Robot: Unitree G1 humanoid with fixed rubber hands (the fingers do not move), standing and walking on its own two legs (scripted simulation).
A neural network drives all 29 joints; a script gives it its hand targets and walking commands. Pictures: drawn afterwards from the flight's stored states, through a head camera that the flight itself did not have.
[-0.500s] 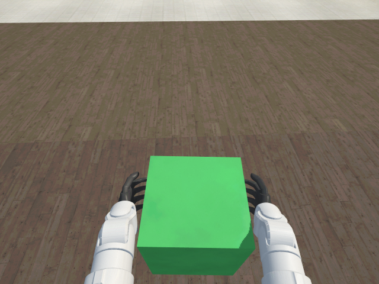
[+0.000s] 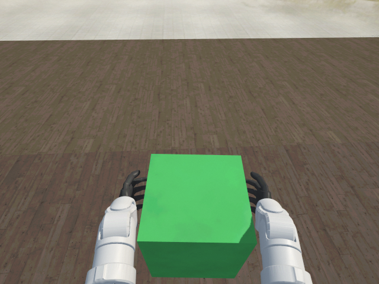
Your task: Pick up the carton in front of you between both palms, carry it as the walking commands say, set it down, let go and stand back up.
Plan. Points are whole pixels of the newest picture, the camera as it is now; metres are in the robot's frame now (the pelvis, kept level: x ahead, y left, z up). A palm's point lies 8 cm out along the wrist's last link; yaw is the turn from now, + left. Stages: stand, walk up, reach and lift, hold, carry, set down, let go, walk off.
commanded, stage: reach and lift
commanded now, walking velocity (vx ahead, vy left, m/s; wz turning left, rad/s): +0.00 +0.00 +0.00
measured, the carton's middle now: (194, 218) +0.30 +0.00 -0.04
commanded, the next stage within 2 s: hold in 0.66 s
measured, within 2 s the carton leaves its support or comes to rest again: neither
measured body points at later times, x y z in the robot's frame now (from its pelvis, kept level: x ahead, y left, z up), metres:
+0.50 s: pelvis +0.02 +0.00 +0.01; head +0.00 +0.00 +0.46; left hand +0.32 +0.15 +0.03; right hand +0.32 -0.15 +0.03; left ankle +0.03 +0.12 -0.74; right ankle +0.03 -0.13 -0.74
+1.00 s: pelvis +0.01 +0.00 +0.01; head -0.03 +0.00 +0.45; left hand +0.31 +0.15 +0.05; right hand +0.31 -0.15 +0.05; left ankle +0.03 +0.12 -0.74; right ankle +0.03 -0.13 -0.74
